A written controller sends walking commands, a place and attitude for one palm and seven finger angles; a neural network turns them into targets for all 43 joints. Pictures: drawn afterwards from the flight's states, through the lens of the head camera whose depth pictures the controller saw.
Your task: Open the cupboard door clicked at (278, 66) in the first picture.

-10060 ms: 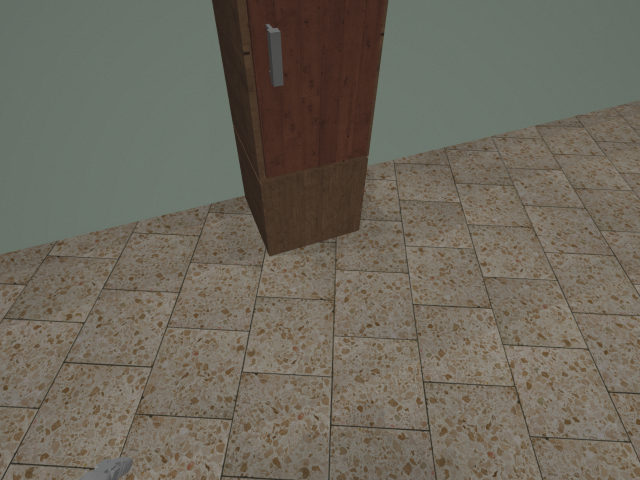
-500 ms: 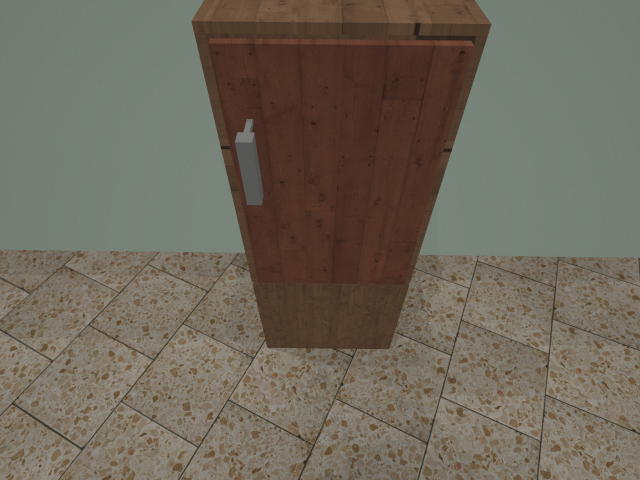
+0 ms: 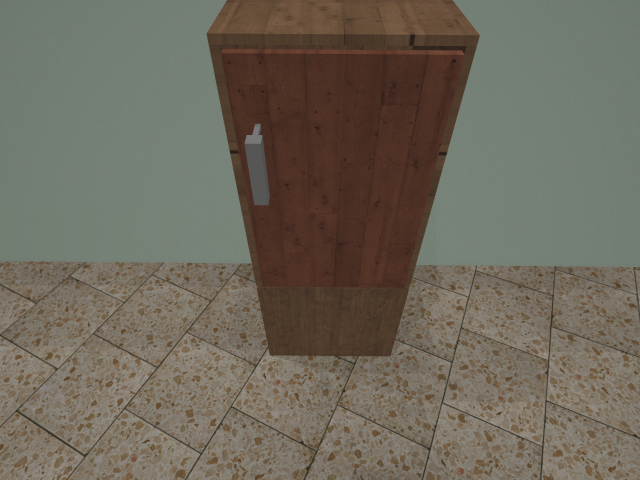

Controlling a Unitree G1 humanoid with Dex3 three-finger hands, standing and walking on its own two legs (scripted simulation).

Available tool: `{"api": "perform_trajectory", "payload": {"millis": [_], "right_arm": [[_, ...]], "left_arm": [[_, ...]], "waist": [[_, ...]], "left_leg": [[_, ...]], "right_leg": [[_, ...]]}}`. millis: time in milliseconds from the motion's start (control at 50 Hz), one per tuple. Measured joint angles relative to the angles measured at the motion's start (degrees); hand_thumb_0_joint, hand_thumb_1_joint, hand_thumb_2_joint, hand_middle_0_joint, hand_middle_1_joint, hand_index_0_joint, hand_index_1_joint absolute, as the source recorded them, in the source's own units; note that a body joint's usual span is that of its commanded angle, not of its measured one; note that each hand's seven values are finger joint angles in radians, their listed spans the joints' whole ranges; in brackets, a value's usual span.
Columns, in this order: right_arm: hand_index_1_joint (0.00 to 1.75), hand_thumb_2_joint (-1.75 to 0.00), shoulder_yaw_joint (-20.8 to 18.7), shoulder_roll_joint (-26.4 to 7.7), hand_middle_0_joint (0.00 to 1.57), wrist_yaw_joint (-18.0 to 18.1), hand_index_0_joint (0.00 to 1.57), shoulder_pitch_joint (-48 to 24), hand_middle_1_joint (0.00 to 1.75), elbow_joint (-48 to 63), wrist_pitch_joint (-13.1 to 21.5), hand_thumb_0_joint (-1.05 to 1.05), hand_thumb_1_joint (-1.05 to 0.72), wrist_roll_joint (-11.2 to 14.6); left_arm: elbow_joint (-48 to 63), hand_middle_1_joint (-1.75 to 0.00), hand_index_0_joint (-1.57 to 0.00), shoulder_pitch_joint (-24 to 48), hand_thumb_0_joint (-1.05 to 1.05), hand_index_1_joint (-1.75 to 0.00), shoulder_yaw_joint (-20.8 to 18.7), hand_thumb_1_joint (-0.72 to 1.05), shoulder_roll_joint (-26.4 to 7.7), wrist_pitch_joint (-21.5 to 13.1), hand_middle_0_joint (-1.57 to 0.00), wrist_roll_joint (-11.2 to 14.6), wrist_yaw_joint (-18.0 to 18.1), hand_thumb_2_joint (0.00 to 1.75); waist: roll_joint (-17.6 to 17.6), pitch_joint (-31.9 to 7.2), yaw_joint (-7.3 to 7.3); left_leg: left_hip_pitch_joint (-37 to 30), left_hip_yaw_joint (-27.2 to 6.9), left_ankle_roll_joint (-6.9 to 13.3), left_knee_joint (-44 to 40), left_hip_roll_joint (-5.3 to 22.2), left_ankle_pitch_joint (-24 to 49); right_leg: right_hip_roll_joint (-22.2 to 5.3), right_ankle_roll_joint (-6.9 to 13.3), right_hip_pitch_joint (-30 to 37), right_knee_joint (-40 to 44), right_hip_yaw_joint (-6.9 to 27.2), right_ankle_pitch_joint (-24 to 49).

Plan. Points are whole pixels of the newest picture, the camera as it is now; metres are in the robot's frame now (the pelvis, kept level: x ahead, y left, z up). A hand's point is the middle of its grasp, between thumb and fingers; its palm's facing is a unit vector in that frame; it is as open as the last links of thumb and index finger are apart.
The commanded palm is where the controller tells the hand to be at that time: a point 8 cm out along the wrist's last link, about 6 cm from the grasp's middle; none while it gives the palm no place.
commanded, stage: look again from close up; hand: left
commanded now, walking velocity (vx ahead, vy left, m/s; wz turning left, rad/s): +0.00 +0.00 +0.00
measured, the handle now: (259, 164) +0.62 +0.15 +0.06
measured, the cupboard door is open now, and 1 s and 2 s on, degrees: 0 0 0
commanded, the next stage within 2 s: shuffle to correct the standing spot in 0.08 s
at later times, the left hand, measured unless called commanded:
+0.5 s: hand out of the picture +0.00 +0.13 -0.18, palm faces +0.05 -0.98 -0.17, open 7.4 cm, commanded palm none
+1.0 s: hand out of the picture +0.15 +0.11 -0.18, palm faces +0.05 -0.97 -0.26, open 7.3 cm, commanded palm none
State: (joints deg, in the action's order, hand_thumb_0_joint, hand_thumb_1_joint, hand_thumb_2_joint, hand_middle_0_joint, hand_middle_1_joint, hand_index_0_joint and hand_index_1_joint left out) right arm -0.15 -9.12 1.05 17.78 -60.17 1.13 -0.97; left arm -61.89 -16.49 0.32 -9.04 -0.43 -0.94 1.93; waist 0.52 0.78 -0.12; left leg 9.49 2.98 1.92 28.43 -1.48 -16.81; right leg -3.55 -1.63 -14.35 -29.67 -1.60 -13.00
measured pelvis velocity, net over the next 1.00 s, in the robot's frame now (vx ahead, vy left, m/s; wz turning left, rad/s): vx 0.11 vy -0.09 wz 0.03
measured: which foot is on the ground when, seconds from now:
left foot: down 0.00-0.98, up 1.00-1.00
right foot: down 0.00-0.68, up 0.70-0.94, down 0.96-1.00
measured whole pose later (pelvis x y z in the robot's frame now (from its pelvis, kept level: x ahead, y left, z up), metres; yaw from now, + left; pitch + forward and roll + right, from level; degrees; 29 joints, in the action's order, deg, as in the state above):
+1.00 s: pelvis +0.11 -0.09 -0.01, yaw +2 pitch +0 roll +1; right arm -1.2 -6.4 1.8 19.4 -61.6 0.8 -0.9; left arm -57.5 -13.1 -2.9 -10.8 -1.3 -1.1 1.4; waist 0.5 5.0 -0.9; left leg 11.9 4.0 -1.8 37.1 4.4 -25.7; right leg -4.2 -0.1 -21.9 -36.5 -4.9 -13.2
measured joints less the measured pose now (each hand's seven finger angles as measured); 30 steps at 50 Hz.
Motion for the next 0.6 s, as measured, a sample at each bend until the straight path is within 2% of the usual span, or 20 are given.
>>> {"api": "perform_trajectory", "payload": {"millis": [240, 400, 500, 540, 600], "right_arm": [[0.30, -0.90, 0.14, -0.07, 0.20, -0.01, 0.20, 0.05, 0.30, -1.25, 0.12, 0.00, -0.91, 0.02], [0.30, -0.90, -0.36, 0.88, 0.20, -0.15, 0.20, 2.12, 0.30, -1.80, -0.70, 0.00, -0.91, -0.65], [0.30, -0.90, -0.71, 1.01, 0.20, 0.14, 0.20, 3.15, 0.30, -1.76, -0.33, 0.00, -0.91, -0.58], [0.30, -0.90, -0.73, 1.00, 0.20, 0.26, 0.20, 3.22, 0.30, -1.74, -0.08, 0.00, -0.91, -0.51], [0.30, -0.90, -0.76, 1.21, 0.20, 0.27, 0.20, 2.62, 0.30, -1.97, -0.21, 0.00, -0.91, -0.42]], "left_arm": [[-0.41, -0.30, -0.20, -1.24, 0.01, -0.30, -0.02, 0.91, 0.74, -0.12, -0.20, 0.06, -0.28, 0.90], [-0.44, -0.30, -0.20, -4.09, 0.01, -0.30, -0.98, 0.91, 1.00, 0.52, -0.20, -0.69, -1.12, 0.90], [-0.05, -0.30, -0.20, -5.52, 0.01, -0.30, -1.59, 0.91, 1.44, -0.05, -0.20, -0.73, -1.52, 0.90], [0.12, -0.30, -0.20, -5.70, 0.01, -0.30, -1.82, 0.91, 1.66, -0.57, -0.20, -0.62, -1.49, 0.90], [0.23, -0.30, -0.20, -5.76, 0.01, -0.30, -2.24, 0.91, 1.89, -1.23, -0.20, -0.61, -1.10, 0.90]], "waist": [[-0.54, 0.59, 0.27], [-1.15, -0.82, 0.22], [-0.32, -0.85, 0.24], [0.01, -0.62, 0.19], [-0.45, -0.01, 0.31]], "left_leg": [[0.23, -0.38, -0.75, -1.58, 0.57, 1.45], [0.42, -0.39, -1.53, 1.06, 1.57, -1.46], [0.99, -1.01, -2.25, 3.46, 3.07, -4.06], [2.31, -1.38, -1.21, 6.12, 3.74, -5.60], [5.95, -0.10, -0.19, 13.53, 4.01, -9.90]], "right_leg": [[0.59, 0.71, -0.22, 1.42, -0.45, 1.21], [1.52, 2.19, -1.24, -2.59, -0.46, -2.29], [2.88, 2.99, -1.50, -4.45, -1.19, -4.76], [3.41, 3.49, -1.64, -5.12, -1.99, -5.78], [3.57, 4.07, -0.68, -4.77, -3.53, -6.77]]}}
